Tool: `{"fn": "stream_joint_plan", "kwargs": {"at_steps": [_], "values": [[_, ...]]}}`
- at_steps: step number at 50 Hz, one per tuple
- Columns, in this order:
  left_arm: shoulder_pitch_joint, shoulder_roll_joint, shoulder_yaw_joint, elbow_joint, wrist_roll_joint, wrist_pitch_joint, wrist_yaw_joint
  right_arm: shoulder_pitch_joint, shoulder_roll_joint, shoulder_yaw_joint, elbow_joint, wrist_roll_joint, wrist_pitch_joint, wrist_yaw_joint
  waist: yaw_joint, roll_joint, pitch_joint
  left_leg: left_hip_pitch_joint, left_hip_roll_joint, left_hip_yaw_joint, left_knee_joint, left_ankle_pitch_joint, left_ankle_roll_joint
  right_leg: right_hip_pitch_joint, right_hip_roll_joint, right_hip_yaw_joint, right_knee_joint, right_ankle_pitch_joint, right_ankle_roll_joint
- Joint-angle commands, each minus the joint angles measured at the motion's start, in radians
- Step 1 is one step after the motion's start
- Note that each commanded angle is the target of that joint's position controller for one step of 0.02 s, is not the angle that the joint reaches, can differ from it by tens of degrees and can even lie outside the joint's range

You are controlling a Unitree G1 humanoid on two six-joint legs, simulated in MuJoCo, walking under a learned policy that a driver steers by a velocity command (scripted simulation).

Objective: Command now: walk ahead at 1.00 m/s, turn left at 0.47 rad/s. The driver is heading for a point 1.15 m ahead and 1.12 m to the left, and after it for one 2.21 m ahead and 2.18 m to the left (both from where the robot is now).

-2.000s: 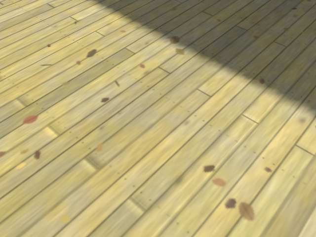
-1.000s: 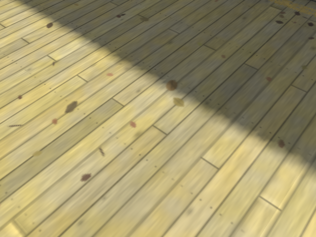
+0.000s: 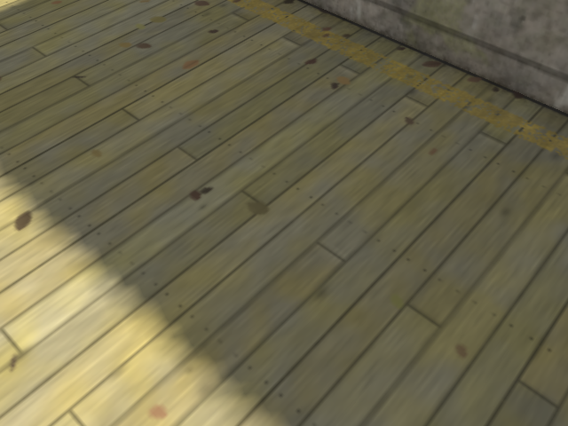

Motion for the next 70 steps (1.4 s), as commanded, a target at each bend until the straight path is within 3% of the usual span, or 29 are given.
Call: {"fn": "stream_joint_plan", "kwargs": {"at_steps": [1,7,10,11,12,13,14,16,20,28,30,32,33,34,35,36,38,41,46,51,53,55,56,57,58,60,62,66,70], "values": [[-0.106,0.037,-0.013,-0.113,0.001,-0.002,-0.017,-0.072,-0.087,-0.015,-0.08,0.008,-0.032,0.0,0.057,0.035,0.154,-0.203,0.209,-0.276,-0.315,0.069,0.169,-0.018,-0.018,-0.042,-0.268,0.166,0.058],[-0.227,0.093,-0.008,-0.165,-0.03,-0.009,-0.004,-0.006,-0.173,-0.046,-0.089,0.019,-0.034,0.006,0.0,0.069,0.082,-0.001,0.227,-0.274,-0.234,0.473,0.094,0.217,0.074,-0.055,-0.599,0.362,0.041],[0.103,0.184,0.037,-0.083,-0.026,-0.022,0.033,-0.031,-0.235,-0.062,-0.099,0.001,-0.017,-0.002,0.16,0.069,-0.142,0.034,0.185,-0.256,0.259,0.727,0.043,0.585,0.118,-0.055,-0.618,0.13,0.01],[0.301,0.246,0.062,-0.054,-0.007,-0.023,0.057,-0.062,-0.182,-0.052,-0.125,-0.004,-0.019,0.001,0.245,0.041,-0.26,-0.139,0.136,-0.236,0.556,0.535,0.034,0.827,-0.03,0.067,-0.573,-0.067,-0.003],[0.347,0.326,0.083,-0.055,0.046,-0.022,0.06,0.05,0.017,-0.01,-0.175,0.044,-0.022,-0.001,0.158,-0.258,-0.424,-0.462,0.022,-0.155,0.929,-0.208,0.012,1.091,-0.362,0.555,-0.696,-0.434,-0.073],[0.291,0.298,0.088,-0.062,0.019,-0.012,0.05,0.028,-0.053,-0.01,-0.202,0.046,-0.015,-0.006,0.134,-0.313,-0.442,-0.586,0.053,-0.153,1.064,-0.21,0.034,1.039,-0.378,0.836,-0.874,-0.584,-0.108],[0.19,0.198,0.072,-0.072,0.01,-0.011,0.046,-0.08,-0.097,-0.02,-0.199,0.028,-0.001,-0.01,0.127,-0.179,-0.242,-0.648,0.121,-0.132,1.069,-0.101,0.036,0.886,-0.316,0.645,-0.884,-0.563,-0.088],[0.149,0.108,0.053,-0.047,0.007,-0.014,0.041,-0.168,-0.084,-0.02,-0.205,0.003,0.017,0.012,0.103,-0.034,-0.083,-0.606,0.186,-0.12,0.985,-0.023,0.021,0.666,-0.231,0.333,-0.884,-0.186,-0.062],[0.205,0.046,0.037,0.039,-0.033,-0.045,0.026,-0.272,-0.008,-0.002,-0.29,-0.021,0.076,0.048,0.039,-0.076,0.015,-0.641,0.247,-0.096,0.937,0.01,-0.001,0.54,-0.194,0.048,-0.94,0.094,-0.025],[0.233,0.148,0.054,0.066,-0.03,-0.059,0.04,-0.527,-0.048,0.021,-0.404,-0.018,0.076,0.094,0.017,-0.008,0.136,-0.463,0.156,0.126,0.427,0.3,0.064,0.546,-0.104,-0.344,-1.011,0.683,0.018],[0.266,0.208,0.067,0.059,-0.029,-0.034,0.054,-0.462,-0.08,0.011,-0.38,-0.013,0.071,0.083,-0.027,-0.052,0.064,-0.37,0.077,0.172,0.397,0.217,0.094,0.673,-0.124,-0.356,-0.847,1.117,0.026],[0.218,0.269,0.086,0.032,-0.02,0.006,0.064,-0.19,-0.139,-0.019,-0.311,-0.009,0.068,0.061,-0.17,-0.093,-0.079,-0.091,0.02,0.149,0.396,0.09,0.133,0.659,-0.171,-0.331,-0.474,1.302,0.007],[0.188,0.269,0.089,0.011,-0.015,0.02,0.06,0.017,-0.185,-0.049,-0.239,-0.01,0.066,0.041,-0.244,-0.062,-0.172,0.171,-0.004,0.09,0.333,0.031,0.161,0.527,-0.167,-0.303,-0.171,1.153,0.004],[0.169,0.218,0.087,0.0,-0.018,0.022,0.048,0.0,-0.243,-0.088,-0.225,0.018,0.081,0.015,-0.212,0.108,-0.153,0.345,0.059,-0.08,0.255,-0.068,0.183,0.262,0.011,-0.288,0.226,0.321,0.037],[0.248,0.11,0.054,-0.121,-0.021,0.0,0.031,-0.125,-0.375,-0.101,-0.273,-0.025,0.097,0.015,-0.02,0.305,-0.211,0.56,0.311,-0.648,0.117,-0.038,0.363,-0.175,0.142,-0.177,0.565,-0.268,0.1],[0.126,0.151,0.048,-0.17,-0.023,-0.031,0.035,-0.062,-0.356,-0.105,-0.302,-0.025,0.103,0.005,-0.098,0.11,-0.288,0.568,0.365,-0.838,-0.056,-0.172,0.39,-0.267,0.116,0.016,0.557,-0.202,0.087],[0.074,0.141,0.035,-0.173,-0.019,-0.046,0.038,-0.094,-0.255,-0.083,-0.251,-0.009,0.077,-0.01,-0.005,-0.054,-0.034,0.245,0.323,-0.722,-0.136,-0.1,0.301,-0.226,0.019,0.041,0.317,-0.135,0.077],[0.115,0.123,0.027,-0.151,0.022,0.016,0.036,-0.174,-0.185,-0.053,-0.268,0.004,0.033,-0.016,0.092,-0.064,0.021,-0.075,0.203,-0.523,-0.151,0.051,0.265,-0.03,-0.032,0.038,0.135,-0.169,0.113],[-0.153,0.067,0.0,-0.26,-0.007,0.032,0.015,-0.116,-0.19,-0.059,-0.262,0.005,0.007,0.004,0.016,-0.005,0.095,-0.228,0.095,-0.424,-0.202,0.176,0.207,0.053,-0.001,-0.023,-0.293,0.181,0.13],[-0.229,0.105,0.004,-0.301,-0.027,0.019,0.014,-0.058,-0.218,-0.074,-0.247,0.015,0.01,0.002,-0.039,0.061,0.041,-0.031,0.136,-0.472,-0.11,0.434,0.133,0.163,0.075,-0.006,-0.558,0.316,0.085],[-0.107,0.156,0.025,-0.268,-0.03,0.014,0.028,-0.091,-0.252,-0.081,-0.254,0.01,0.012,-0.006,0.022,0.068,-0.036,0.019,0.131,-0.481,0.042,0.658,0.085,0.353,0.128,-0.002,-0.605,0.208,0.069],[0.27,0.248,0.07,-0.186,-0.03,0.007,0.064,-0.172,-0.271,-0.081,-0.267,-0.002,0.002,0.006,0.237,0.047,-0.228,-0.114,0.071,-0.423,0.5,0.683,0.04,0.776,0.082,0.015,-0.567,0.019,0.041],[0.472,0.305,0.088,-0.15,0.002,0.002,0.084,-0.188,-0.1,-0.035,-0.302,-0.01,-0.011,0.002,0.272,-0.149,-0.351,-0.308,0.001,-0.337,0.87,0.015,0.043,1.005,-0.173,0.276,-0.59,-0.341,0.029],[0.323,0.375,0.102,-0.172,0.021,0.003,0.07,-0.038,-0.046,-0.006,-0.363,0.049,-0.006,0.002,0.098,-0.484,-0.444,-0.573,-0.055,-0.223,1.064,-0.283,0.017,1.07,-0.395,0.918,-0.877,-0.579,-0.07],[0.178,0.243,0.09,-0.207,0.011,0.012,0.061,-0.12,-0.134,-0.009,-0.315,0.009,0.017,-0.01,0.104,-0.23,-0.262,-0.649,0.052,-0.195,1.101,-0.147,0.023,0.898,-0.328,0.854,-0.905,-0.718,-0.086],[0.139,0.138,0.063,-0.175,0.007,0.018,0.053,-0.226,-0.161,-0.019,-0.317,-0.018,0.038,0.018,0.098,-0.007,-0.088,-0.616,0.132,-0.146,1.01,-0.043,0.004,0.674,-0.238,0.475,-0.876,-0.367,-0.071],[0.195,0.118,0.054,-0.102,-0.004,0.004,0.05,-0.278,-0.105,-0.005,-0.355,-0.029,0.063,0.05,0.073,-0.044,-0.01,-0.608,0.183,-0.141,0.972,-0.042,-0.006,0.559,-0.188,0.267,-0.904,-0.174,-0.046],[0.171,0.103,0.046,-0.056,-0.04,-0.034,0.025,-0.372,-0.072,0.011,-0.437,-0.03,0.09,0.054,0.011,-0.061,0.054,-0.617,0.188,-0.075,0.83,0.022,-0.035,0.491,-0.167,-0.056,-0.898,0.627,-0.032],[0.113,0.151,0.056,-0.054,-0.051,-0.036,0.035,-0.435,-0.062,0.02,-0.455,-0.022,0.086,0.088,-0.006,-0.064,0.062,-0.343,0.114,0.075,0.389,0.307,-0.022,0.407,-0.067,-0.281,-0.879,0.677,0.016]]}}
